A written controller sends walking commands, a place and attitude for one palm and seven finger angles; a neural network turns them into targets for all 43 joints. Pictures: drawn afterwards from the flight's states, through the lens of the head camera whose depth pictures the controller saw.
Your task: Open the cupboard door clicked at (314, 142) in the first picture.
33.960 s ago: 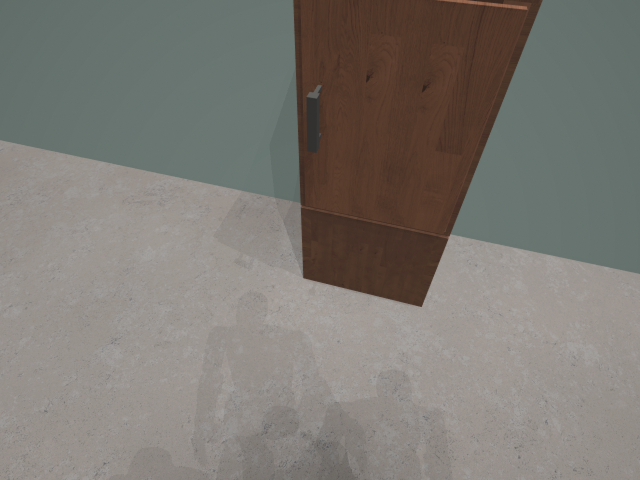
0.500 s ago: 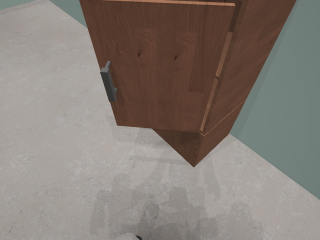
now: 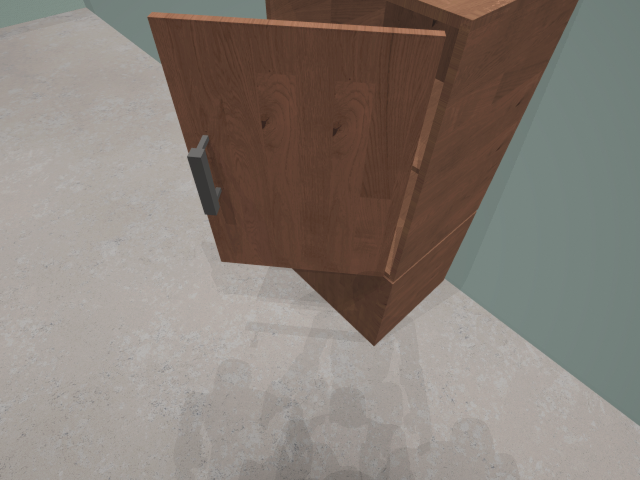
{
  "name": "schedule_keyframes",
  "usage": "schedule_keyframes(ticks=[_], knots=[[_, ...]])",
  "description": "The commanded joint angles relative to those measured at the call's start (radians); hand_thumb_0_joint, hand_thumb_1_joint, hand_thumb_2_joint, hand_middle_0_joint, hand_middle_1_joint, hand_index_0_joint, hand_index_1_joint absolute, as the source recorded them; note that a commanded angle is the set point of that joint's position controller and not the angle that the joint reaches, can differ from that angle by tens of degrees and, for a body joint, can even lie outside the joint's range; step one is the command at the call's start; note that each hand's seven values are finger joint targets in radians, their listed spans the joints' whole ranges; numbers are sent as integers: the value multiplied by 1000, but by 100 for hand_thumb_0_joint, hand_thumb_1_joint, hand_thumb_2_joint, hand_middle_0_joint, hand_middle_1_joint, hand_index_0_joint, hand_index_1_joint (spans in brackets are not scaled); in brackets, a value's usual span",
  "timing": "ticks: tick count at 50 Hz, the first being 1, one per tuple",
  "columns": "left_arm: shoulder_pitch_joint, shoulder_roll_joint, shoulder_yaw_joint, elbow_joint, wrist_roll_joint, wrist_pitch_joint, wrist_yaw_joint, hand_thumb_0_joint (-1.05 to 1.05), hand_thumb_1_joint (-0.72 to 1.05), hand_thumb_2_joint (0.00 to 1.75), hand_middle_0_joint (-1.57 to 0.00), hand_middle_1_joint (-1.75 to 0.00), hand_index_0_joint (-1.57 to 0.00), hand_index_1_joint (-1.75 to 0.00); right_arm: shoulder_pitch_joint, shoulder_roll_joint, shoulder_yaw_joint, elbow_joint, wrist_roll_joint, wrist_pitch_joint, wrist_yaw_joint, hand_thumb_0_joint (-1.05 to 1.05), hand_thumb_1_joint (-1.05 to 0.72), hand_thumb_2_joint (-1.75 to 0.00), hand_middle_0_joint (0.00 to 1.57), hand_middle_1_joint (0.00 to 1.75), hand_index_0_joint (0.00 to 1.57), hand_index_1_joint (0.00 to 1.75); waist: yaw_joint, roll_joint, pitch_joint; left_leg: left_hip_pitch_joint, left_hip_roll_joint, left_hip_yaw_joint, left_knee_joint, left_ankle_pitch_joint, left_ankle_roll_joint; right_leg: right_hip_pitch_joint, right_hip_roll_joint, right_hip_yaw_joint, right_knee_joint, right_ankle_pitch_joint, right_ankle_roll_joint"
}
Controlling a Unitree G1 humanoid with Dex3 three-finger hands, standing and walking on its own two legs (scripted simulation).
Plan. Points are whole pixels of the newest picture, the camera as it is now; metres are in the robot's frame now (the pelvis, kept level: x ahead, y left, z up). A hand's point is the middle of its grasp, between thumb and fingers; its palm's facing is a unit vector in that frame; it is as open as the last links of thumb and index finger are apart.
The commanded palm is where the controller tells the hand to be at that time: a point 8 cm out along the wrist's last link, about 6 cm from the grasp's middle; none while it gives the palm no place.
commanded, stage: look again from close up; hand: left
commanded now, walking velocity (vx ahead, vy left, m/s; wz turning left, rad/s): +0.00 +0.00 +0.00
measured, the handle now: (208, 176) +0.62 +0.25 -0.02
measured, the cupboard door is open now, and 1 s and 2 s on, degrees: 42 42 42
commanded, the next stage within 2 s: shuffle to correct the standing spot in 0.58 s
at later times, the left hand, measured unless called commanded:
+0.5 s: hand out of the picture +0.04 +0.24 -0.15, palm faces -0.01 -0.95 -0.30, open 7.4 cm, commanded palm none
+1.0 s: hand out of the picture -0.06 +0.21 -0.19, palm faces +0.04 -0.99 -0.16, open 7.4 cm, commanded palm none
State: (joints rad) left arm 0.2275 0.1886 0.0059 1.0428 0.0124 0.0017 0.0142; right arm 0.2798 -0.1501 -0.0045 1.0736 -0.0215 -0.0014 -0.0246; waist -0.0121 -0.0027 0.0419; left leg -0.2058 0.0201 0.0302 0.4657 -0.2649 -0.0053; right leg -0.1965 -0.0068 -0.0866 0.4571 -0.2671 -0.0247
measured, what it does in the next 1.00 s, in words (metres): shifts its weight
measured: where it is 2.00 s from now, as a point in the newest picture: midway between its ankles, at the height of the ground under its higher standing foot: outside the picture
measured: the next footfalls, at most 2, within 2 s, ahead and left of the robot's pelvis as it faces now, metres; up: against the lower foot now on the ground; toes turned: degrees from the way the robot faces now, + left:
right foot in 1.38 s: +0.11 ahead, -0.03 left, +0.00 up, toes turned -2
left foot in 1.56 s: +0.15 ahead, +0.18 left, +0.00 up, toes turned +3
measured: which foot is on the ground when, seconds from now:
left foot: down 0.00-1.00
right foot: down 0.00-1.00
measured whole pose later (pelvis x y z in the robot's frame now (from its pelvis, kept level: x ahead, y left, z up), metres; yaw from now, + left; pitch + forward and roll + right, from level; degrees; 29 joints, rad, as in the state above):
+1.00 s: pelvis -0.02 +0.05 -0.01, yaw -1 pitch -2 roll -1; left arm 0.40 0.16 0.01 1.09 0.02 0.03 0.02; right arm 0.40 -0.17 0.00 1.11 -0.02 0.01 -0.01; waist 0.01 -0.02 0.00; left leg -0.23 -0.02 0.07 0.56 -0.29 0.05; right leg -0.21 -0.05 -0.05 0.53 -0.28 0.01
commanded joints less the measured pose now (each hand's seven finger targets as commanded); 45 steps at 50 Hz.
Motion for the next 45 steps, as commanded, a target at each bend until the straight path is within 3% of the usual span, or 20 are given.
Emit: schedule_keyframes(ticks=[1, 2, 4, 6, 7, 12, 19, 24, 34, 37, 40, 42, 45], knots=[[42, 199, 64, -122, 9, -42, 22, 0, 90, 90, -20, -30, -20, -30, -1, -218, -70, -148, 0, -50, -21, 0, -90, -90, 20, 30, 20, 30, 4, -62, -182, -25, 64, -71, 53, 240, 52, 93, -139, 148, -5, 336, -61], [51, 175, 54, -125, 7, -35, 21, 0, 90, 90, -20, -30, -20, -30, 14, -188, -56, -152, -3, -42, -16, 0, -90, -90, 20, 30, 20, 30, -1, -104, -146, -49, 51, -52, 47, 188, 51, 88, -145, 148, -13, 323, -61], [41, 199, 59, -135, 8, -33, 21, 0, 90, 90, -20, -30, -20, -30, -9, -208, -62, -160, 0, -35, -13, 0, -90, -90, 20, 30, 20, 30, -3, -79, -66, -57, 50, -49, 32, 181, 49, 35, -143, 149, -18, 319, -61], [30, 216, 58, -145, 6, -34, 21, 0, 90, 90, -20, -30, -20, -30, -33, -238, -64, -164, 1, -36, -12, 0, -90, -90, 20, 30, 20, 30, 0, -16, -66, -23, 71, -64, 22, 282, 55, 25, -122, 128, 11, 362, -51], [38, 201, 51, -142, 5, -32, 20, 0, 90, 90, -20, -30, -20, -30, -32, -221, -55, -162, -1, -33, -8, 0, -90, -90, 20, 30, 20, 30, 4, -17, -83, -7, 76, -64, 21, 301, 55, 34, -114, 117, 9, 334, -43], [-6, 235, 41, -134, 4, -27, 12, 0, 90, 90, -20, -30, -20, -30, -99, -268, -48, -156, -2, -31, 2, 0, -90, -90, 20, 30, 20, 30, 11, 33, -38, -10, 89, -81, -48, 228, 53, 12, -106, 124, -38, 190, -25], [-46, 267, 31, -108, 5, -26, 3, 0, 90, 90, -20, -30, -20, -30, -142, -302, -39, -142, 1, -30, 13, 0, -90, -90, 20, 30, 20, 30, 11, 2, -3, -27, 87, -98, -127, 72, 44, -3, -115, 142, -119, 40, -10], [-44, 267, 27, -91, 6, -26, 2, 0, 90, 90, -20, -30, -20, -30, -136, -308, -35, -122, 2, -31, 16, 0, -90, -90, 20, 30, 20, 30, 12, 2, -18, -28, 88, -107, -158, 35, 40, 11, -119, 137, -134, 24, -3], [4, 236, 19, -37, 6, -25, 9, 0, 90, 90, -20, -30, -20, -30, -92, -281, -31, -56, 8, -29, 16, 0, -90, -90, 20, 30, 20, 30, 14, -16, -7, -41, 88, -113, -185, -7, 34, 21, -124, 136, -152, 14, 2], [68, 160, 8, -8, 8, -12, 15, 0, 90, 90, -20, -30, -20, -30, -18, -197, -12, -18, 3, -10, 18, 0, -90, -90, 20, 30, 20, 30, 13, -29, 6, -61, 67, -85, -166, -121, 23, 7, -127, 140, -166, -133, 8], [113, 155, 18, -3, 12, 0, 15, 0, 90, 90, -20, -30, -20, -30, 25, -179, -15, -11, -2, 5, 19, 0, -90, -90, 20, 30, 20, 30, 18, -36, 63, -120, 40, -65, -123, -233, 25, -45, -141, 178, -182, -307, -7], [138, 161, 28, -3, 12, 1, 16, 0, 90, 90, -20, -30, -20, -30, 54, -161, -16, -10, -2, 6, 18, 0, -90, -90, 20, 30, 20, 30, 20, -69, 88, -146, 20, -41, -68, -213, 27, -53, -161, 210, -192, -343, -29], [174, 157, 43, -5, 7, -3, 19, 0, 90, 90, -20, -30, -20, -30, 97, -128, -19, -13, -1, 0, 16, 0, -90, -90, 20, 30, 20, 30, 18, -113, 73, -145, -3, 10, 43, -152, 24, -55, -217, 261, -208, -375, -70]])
